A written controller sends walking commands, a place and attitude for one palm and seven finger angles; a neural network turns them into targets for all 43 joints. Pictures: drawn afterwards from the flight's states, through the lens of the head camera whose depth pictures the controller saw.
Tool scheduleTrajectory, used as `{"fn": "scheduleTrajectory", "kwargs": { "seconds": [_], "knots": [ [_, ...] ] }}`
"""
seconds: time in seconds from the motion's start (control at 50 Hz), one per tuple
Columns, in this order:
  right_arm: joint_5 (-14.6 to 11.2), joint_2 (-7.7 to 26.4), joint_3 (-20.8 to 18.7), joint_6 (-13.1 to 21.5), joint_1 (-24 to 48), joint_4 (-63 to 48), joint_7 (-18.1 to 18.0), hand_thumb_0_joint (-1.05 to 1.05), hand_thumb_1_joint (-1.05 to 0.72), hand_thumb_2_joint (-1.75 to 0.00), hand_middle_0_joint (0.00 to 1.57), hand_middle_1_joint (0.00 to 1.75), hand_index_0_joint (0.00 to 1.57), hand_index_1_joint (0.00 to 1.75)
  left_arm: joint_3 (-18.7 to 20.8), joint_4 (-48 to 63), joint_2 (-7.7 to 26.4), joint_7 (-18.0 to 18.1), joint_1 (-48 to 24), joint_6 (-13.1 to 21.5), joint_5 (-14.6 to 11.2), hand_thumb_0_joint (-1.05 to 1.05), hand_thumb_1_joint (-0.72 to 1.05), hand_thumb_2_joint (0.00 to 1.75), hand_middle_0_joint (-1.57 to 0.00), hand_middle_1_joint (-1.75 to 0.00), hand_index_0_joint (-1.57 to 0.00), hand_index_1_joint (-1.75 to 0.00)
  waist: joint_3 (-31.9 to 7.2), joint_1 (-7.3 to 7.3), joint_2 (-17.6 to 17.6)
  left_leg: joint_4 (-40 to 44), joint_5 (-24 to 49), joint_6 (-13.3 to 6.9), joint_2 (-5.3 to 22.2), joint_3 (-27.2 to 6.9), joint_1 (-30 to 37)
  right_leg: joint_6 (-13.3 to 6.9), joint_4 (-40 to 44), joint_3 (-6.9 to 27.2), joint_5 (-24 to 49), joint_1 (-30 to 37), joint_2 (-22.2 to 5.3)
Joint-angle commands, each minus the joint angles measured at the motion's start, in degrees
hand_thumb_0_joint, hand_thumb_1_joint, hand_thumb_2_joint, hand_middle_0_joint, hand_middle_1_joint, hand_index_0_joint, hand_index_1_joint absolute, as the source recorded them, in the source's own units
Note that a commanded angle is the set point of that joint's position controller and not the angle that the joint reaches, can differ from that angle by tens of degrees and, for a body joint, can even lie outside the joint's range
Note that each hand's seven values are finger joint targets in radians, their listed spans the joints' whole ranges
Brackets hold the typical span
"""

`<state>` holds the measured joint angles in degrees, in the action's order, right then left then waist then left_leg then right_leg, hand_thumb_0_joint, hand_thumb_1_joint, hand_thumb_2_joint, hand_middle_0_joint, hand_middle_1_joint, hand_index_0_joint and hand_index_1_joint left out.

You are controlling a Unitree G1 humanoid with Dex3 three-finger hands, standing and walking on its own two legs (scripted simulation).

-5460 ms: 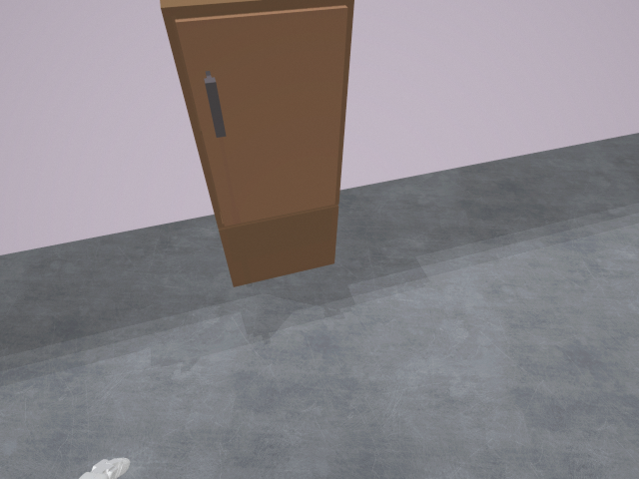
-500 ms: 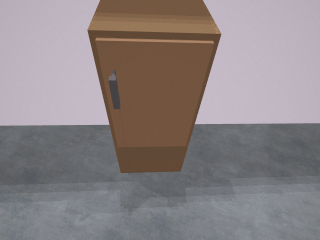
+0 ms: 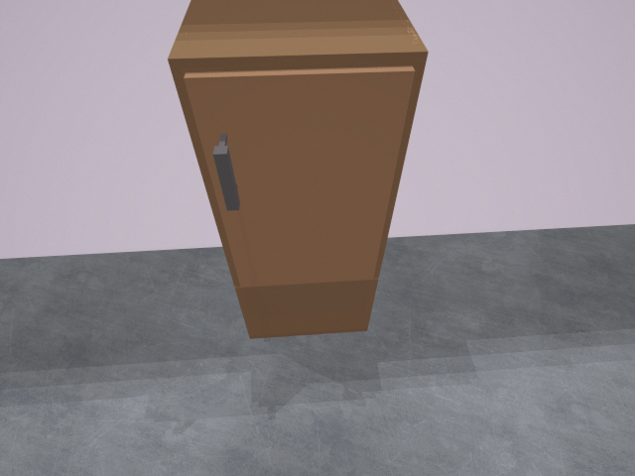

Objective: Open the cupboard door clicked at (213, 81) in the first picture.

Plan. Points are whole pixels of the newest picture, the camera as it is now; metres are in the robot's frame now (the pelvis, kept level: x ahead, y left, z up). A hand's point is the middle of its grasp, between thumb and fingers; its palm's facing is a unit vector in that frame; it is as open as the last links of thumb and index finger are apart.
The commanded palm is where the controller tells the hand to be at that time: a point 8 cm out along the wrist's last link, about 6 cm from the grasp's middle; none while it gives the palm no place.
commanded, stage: look again from close up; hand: left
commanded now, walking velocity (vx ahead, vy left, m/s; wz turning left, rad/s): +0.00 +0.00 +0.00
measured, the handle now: (228, 172) +0.61 +0.20 +0.01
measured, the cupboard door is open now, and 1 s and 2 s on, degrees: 0 0 0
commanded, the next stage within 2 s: shuffle to correct the standing spot in 0.38 s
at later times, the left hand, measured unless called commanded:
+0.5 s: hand out of the picture +0.00 +0.13 -0.17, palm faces +0.02 -0.98 -0.20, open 7.4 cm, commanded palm none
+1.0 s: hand out of the picture +0.12 +0.14 -0.17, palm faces +0.14 -0.96 -0.24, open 7.4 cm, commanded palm none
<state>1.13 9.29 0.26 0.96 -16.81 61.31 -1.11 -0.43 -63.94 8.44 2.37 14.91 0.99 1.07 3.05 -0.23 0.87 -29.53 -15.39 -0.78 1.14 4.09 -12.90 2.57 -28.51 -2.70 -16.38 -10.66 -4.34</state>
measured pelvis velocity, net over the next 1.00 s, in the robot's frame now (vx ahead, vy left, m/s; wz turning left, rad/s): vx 0.08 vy -0.06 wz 0.11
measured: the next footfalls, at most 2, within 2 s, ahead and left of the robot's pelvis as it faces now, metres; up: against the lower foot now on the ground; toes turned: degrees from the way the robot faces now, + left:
right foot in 0.98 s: +0.14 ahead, -0.12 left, +0.00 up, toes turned -1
left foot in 1.46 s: +0.18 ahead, +0.03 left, +0.00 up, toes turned +5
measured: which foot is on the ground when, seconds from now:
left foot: down 0.00-0.98, up 1.00-1.00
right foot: down 0.00-0.74, up 0.76-0.96, down 0.98-1.00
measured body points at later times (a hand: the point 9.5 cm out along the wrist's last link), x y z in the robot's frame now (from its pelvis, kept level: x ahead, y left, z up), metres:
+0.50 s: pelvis +0.00 -0.04 +0.00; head +0.01 -0.06 +0.45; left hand +0.00 +0.18 -0.15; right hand +0.00 -0.26 -0.17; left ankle +0.01 +0.11 -0.74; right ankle -0.01 -0.15 -0.74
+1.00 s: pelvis +0.08 -0.06 -0.02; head +0.12 -0.08 +0.43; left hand +0.11 +0.19 -0.15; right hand +0.04 -0.27 -0.19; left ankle +0.00 +0.10 -0.72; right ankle +0.10 -0.12 -0.74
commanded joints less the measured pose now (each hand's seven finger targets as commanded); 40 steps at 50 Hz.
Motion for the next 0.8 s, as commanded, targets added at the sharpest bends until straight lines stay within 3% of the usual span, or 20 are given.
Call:
{"fn": "scheduleTrajectory", "kwargs": {
  "seconds": [0.0,0.08,0.12,0.2,0.32,0.46,0.52,0.58,0.62,0.66,0.68,0.7,0.72,0.74,0.76,0.78],
  "knots": [
    [-0.26,6.4,-1.1,0.95,-2.77,-4.01,-0.1,0.0,-0.9,-0.9,0.2,0.3,0.2,0.3,0.83,2.51,6.06,-0.09,4.07,0.28,-0.06,0.0,0.9,0.9,-0.2,-0.3,-0.2,-0.3,-2.02,0.17,2.67,6.54,5.92,-1.78,5.79,-6.61,-1.57,-3.94,1.39,1.03,0.55,-1.16,-0.37],
    [-0.29,5.79,-0.98,0.42,-2.4,-4.09,0.07,0.0,-0.9,-0.9,0.2,0.3,0.2,0.3,0.78,2.85,6.33,-0.44,3.25,0.14,-0.11,0.0,0.9,0.9,-0.2,-0.3,-0.2,-0.3,2.38,0.04,-2.85,7.16,0.68,-1.32,4.42,-5.53,-3.28,-3.86,3.63,2.43,-1.46,-4.16,-1.22],
    [-0.21,5.68,-0.91,0.27,-2.73,-3.71,0.12,0.0,-0.9,-0.9,0.2,0.3,0.2,0.3,0.92,3.12,6.58,-0.52,3.16,-0.05,-0.03,0.0,0.9,0.9,-0.2,-0.3,-0.2,-0.3,4.52,-0.02,-1.91,8.11,-1.51,-1.26,4.22,-5.64,-4.01,-3.89,4.05,2.55,-3.5,-5.52,-1.01],
    [-0.19,5.33,-0.74,0.13,-2.69,-2.98,0.18,0.0,-0.9,-0.9,0.2,0.3,0.2,0.3,0.94,3.0,7.04,-0.63,3.99,0.15,-0.2,0.0,0.9,0.9,-0.2,-0.3,-0.2,-0.3,3.48,0.08,-4.11,7.19,-0.4,-0.86,3.68,-4.22,-2.28,-4.04,5.71,3.99,-3.88,-6.35,-1.83],
    [-0.22,4.83,-0.66,0.39,-2.95,-1.72,0.03,0.0,-0.9,-0.9,0.2,0.3,0.2,0.3,1.25,3.25,7.35,-0.65,4.14,0.48,-0.23,0.0,0.9,0.9,-0.2,-0.3,-0.2,-0.3,0.54,0.21,-3.3,6.08,4.25,-0.41,3.89,-3.36,0.23,-4.19,6.1,4.5,-0.07,-5.12,-2.08],
    [-0.24,4.25,-0.61,0.37,-2.6,-0.62,-0.21,0.0,-0.9,-0.9,0.2,0.3,0.2,0.3,1.48,2.66,7.27,-0.71,4.37,0.73,-0.27,0.0,0.9,0.9,-0.2,-0.3,-0.2,-0.3,0.02,0.14,-2.94,5.12,6.3,0.31,3.99,-2.43,0.86,-4.58,6.59,5.06,4.8,-4.43,-2.39],
    [0.1,3.94,-0.85,-0.01,-2.69,-0.52,0.16,0.0,-0.9,-0.9,0.2,0.3,0.2,0.3,2.2,2.47,8.13,-1.01,5.74,0.33,0.07,0.0,0.9,0.9,-0.2,-0.3,-0.2,-0.3,1.59,0.91,-3.93,2.04,-4.23,0.08,2.36,-0.98,-3.43,-5.82,8.6,6.4,-10.68,-3.51,-3.14],
    [0.33,3.12,-1.13,-0.19,-1.81,-1.58,0.59,0.0,-0.9,-0.9,0.2,0.3,0.2,0.3,3.38,3.03,9.6,-1.2,7.18,-0.03,0.24,0.0,0.9,0.9,-0.2,-0.3,-0.2,-0.3,4.78,1.4,-8.37,-5.52,-7.32,-0.24,0.83,1.16,-8.31,-8.25,13.92,11.02,-21.85,-5.49,-7.27],
    [0.35,2.65,-1.36,-0.04,-2.01,-2.28,0.83,0.0,-0.9,-0.9,0.2,0.3,0.2,0.3,3.88,3.5,9.74,-1.23,7.61,0.17,0.47,0.0,0.9,0.9,-0.2,-0.3,-0.2,-0.3,5.4,1.09,-7.66,-7.63,-7.11,-0.75,0.95,1.2,-8.56,-9.29,14.16,11.12,-21.98,-6.28,-8.76],
    [0.3,2.36,-1.26,0.63,-3.94,-1.83,0.96,0.0,-0.9,-0.9,0.2,0.3,0.2,0.3,3.94,4.0,9.15,-1.43,6.51,0.55,0.46,0.0,0.9,0.9,-0.2,-0.3,-0.2,-0.3,5.06,-0.12,-5.02,-2.93,-5.02,-1.16,1.17,1.0,-4.37,-8.94,9.34,7.07,-16.57,-8.06,-7.35],
    [0.32,2.91,-1.27,1.06,-6.17,-1.18,0.92,0.0,-0.9,-0.9,0.2,0.3,0.2,0.3,3.85,4.4,8.34,-1.64,5.71,0.62,0.43,0.0,0.9,0.9,-0.2,-0.3,-0.2,-0.3,4.29,-1.02,-1.25,0.08,-2.27,-1.55,1.75,-0.6,-1.21,-7.96,4.5,3.2,-13.92,-9.32,-4.92],
    [0.46,4.58,-1.54,1.39,-8.87,-0.25,0.75,0.0,-0.9,-0.9,0.2,0.3,0.2,0.3,3.68,4.94,7.02,-1.89,5.01,0.56,0.4,0.0,0.9,0.9,-0.2,-0.3,-0.2,-0.3,3.91,-1.67,4.89,3.65,-0.04,-2.89,4.84,-5.83,0.73,-6.43,-2.02,-1.29,-13.68,-11.37,-1.18],
    [0.63,7.35,-2.24,1.69,-12.44,0.91,0.46,0.0,-0.9,-0.9,0.2,0.3,0.2,0.3,3.4,6.04,5.1,-2.15,3.62,0.7,0.4,0.0,0.9,0.9,-0.2,-0.3,-0.2,-0.3,3.89,-2.9,14.29,8.58,0.42,-6.28,10.91,-16.0,3.68,-4.62,-12.55,-6.2,-13.51,-16.25,3.05],
    [0.79,9.29,-2.88,1.89,-15.38,1.58,-0.21,0.0,-0.9,-0.9,0.2,0.3,0.2,0.3,3.07,7.32,3.79,-2.15,1.08,1.18,0.54,0.0,0.9,0.9,-0.2,-0.3,-0.2,-0.3,3.98,-4.09,19.12,12.14,6.58,-10.69,15.87,-25.09,8.5,-4.26,-21.35,-6.69,-17.59,-23.64,5.12],
    [0.84,8.99,-2.9,2.11,-17.14,1.83,-0.62,0.0,-0.9,-0.9,0.2,0.3,0.2,0.3,3.07,8.69,4.06,-2.07,-1.45,1.58,0.58,0.0,0.9,0.9,-0.2,-0.3,-0.2,-0.3,4.28,-4.95,17.13,11.68,15.45,-13.57,17.4,-27.43,11.69,-4.89,-27.49,-3.31,-20.87,-28.78,3.74],
    [0.83,8.57,-2.73,2.51,-17.07,1.61,-0.82,0.0,-0.9,-0.9,0.2,0.3,0.2,0.3,3.23,9.32,4.11,-2.23,-3.04,2.05,0.43,0.0,0.9,0.9,-0.2,-0.3,-0.2,-0.3,2.85,-4.92,14.63,9.73,23.92,-14.79,17.93,-27.04,12.87,-5.26,-30.38,-1.28,-20.46,-30.11,2.16]
  ]
}}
